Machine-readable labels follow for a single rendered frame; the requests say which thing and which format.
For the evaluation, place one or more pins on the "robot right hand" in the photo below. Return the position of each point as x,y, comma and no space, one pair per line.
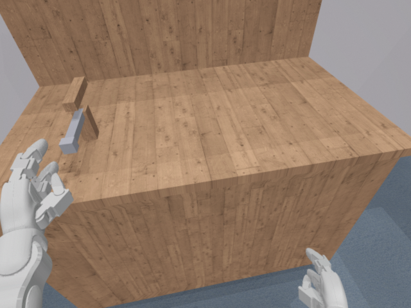
328,290

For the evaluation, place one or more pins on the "counter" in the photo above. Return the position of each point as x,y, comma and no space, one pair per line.
213,147

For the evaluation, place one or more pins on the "robot left hand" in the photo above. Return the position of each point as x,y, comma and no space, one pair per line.
31,204

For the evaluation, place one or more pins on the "tap lever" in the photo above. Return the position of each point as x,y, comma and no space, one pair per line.
69,144

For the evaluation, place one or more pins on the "robot left forearm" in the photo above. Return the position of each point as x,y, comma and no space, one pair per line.
24,268

